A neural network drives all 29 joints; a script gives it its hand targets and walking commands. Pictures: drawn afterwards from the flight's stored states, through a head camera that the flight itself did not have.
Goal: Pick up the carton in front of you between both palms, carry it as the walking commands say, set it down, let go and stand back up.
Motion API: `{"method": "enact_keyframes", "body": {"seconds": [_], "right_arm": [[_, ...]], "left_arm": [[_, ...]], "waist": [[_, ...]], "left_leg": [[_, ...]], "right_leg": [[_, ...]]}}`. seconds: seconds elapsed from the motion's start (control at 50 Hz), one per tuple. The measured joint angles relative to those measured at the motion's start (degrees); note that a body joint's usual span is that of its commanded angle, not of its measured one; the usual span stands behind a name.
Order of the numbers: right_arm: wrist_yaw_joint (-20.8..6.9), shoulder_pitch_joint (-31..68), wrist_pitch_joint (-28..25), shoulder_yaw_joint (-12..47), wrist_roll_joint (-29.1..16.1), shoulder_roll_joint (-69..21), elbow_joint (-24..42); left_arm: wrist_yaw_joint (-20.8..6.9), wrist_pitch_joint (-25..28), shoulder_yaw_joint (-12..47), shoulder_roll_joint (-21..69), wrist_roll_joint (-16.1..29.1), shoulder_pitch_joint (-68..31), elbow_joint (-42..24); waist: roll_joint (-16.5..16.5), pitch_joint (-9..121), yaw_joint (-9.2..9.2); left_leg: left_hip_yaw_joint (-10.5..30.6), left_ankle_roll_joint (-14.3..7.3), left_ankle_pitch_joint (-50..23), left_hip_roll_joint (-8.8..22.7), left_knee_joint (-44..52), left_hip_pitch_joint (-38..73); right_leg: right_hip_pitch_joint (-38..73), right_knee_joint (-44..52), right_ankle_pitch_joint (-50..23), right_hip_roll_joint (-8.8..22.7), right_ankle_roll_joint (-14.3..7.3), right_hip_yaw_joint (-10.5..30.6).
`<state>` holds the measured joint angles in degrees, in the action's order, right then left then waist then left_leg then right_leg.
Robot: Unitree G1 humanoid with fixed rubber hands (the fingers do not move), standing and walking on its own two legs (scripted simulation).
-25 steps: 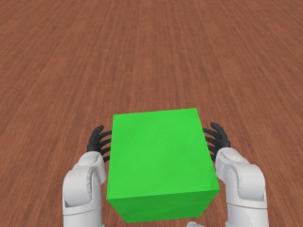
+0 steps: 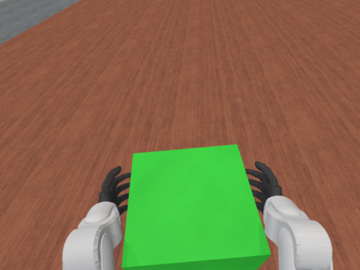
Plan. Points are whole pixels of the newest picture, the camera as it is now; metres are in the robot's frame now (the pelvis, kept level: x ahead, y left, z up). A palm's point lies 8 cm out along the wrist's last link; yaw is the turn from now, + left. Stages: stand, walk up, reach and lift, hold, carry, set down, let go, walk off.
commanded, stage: carry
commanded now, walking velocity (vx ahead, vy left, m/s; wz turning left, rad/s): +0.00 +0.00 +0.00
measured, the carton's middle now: (191, 222) +0.24 +0.00 +0.02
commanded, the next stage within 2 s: none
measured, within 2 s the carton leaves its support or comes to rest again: neither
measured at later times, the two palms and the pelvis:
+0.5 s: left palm (119, 170) +0.34 +0.16 +0.09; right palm (252, 170) +0.32 -0.14 +0.09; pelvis +0.09 +0.02 -0.01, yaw -2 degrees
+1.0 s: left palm (118, 186) +0.30 +0.16 +0.07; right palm (257, 187) +0.28 -0.14 +0.08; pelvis +0.06 +0.02 -0.01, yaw -2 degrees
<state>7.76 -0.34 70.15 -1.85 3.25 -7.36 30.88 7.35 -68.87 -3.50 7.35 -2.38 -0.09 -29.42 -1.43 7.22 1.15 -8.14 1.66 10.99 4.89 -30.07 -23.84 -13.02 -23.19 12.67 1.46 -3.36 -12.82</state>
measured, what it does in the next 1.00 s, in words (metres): steps on the spot: left foot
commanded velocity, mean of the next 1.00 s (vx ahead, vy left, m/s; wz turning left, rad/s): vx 0.00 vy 0.00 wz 0.00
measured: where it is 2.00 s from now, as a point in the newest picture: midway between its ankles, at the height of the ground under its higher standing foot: outside the picture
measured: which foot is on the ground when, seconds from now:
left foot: up 0.00-0.02, down 0.04-1.00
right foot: down 0.00-1.00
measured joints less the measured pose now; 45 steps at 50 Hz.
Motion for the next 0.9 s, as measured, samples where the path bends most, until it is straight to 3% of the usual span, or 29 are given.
{"method": "enact_keyframes", "body": {"seconds": [0.04, 0.06, 0.16, 0.34, 0.68, 0.9], "right_arm": [[0.0, -0.1, 0.5, -0.2, 0.1, 0.0, -0.1], [0.0, -0.2, 0.5, -0.2, 0.2, 0.0, -1.0], [0.0, 0.7, 1.0, -0.6, -0.1, 0.0, -5.5], [0.0, 1.2, -0.5, -1.0, -0.8, 0.0, -3.9], [0.0, -0.5, -0.3, -0.2, -0.5, 0.0, -2.3], [-0.4, -0.6, -0.4, -0.2, 0.5, 0.0, -4.7]], "left_arm": [[-0.1, -0.4, 0.2, 0.0, -0.2, -0.1, 0.6], [-0.1, -0.6, 0.1, -0.1, -0.3, -0.4, 1.4], [-0.2, -2.3, -0.6, -0.1, -1.4, -1.0, 4.2], [-0.1, -1.3, -0.3, -0.1, -1.4, -1.8, 2.5], [-0.1, -0.9, 0.1, 0.0, -0.9, 0.2, 1.3], [-0.8, -0.5, 0.3, 0.0, -2.2, 0.3, 4.0]], "waist": [[-0.7, 1.4, -0.27], [-0.1, 2.2, -0.5], [3.2, 3.9, -1.05], [2.7, 2.1, -1.54], [2.0, 1.7, -1.06], [1.8, 1.7, -1.22]], "left_leg": [[-0.8, 0.2, -4.3, 0.9, 4.4, 2.6], [-1.1, -0.7, -4.8, 0.7, 4.1, 3.1], [-2.6, -2.3, 0.4, -0.7, 1.3, 4.6], [-3.8, -2.6, 4.0, -0.9, -1.4, 4.0], [-4.0, -2.5, 4.8, -0.4, -2.6, 4.7], [-3.9, -2.7, 2.1, -0.1, -0.3, 5.1]], "right_leg": [[1.1, -2.7, 3.2, -0.6, 0.7, 0.0], [1.3, -4.4, 4.9, -0.3, 1.1, 0.2], [3.0, -5.6, 8.1, 1.6, 2.6, 1.7], [2.7, -6.8, 10.3, 2.4, 3.9, 3.0], [3.6, -7.1, 10.7, 2.0, 3.7, 3.2], [3.4, -5.9, 8.6, 1.5, 3.1, 3.1]]}}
